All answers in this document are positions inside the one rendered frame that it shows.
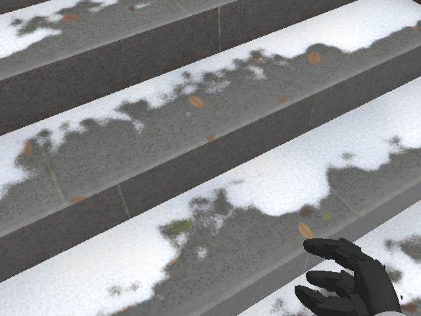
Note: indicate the right robot hand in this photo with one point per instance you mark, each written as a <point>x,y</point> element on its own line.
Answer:
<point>367,293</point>

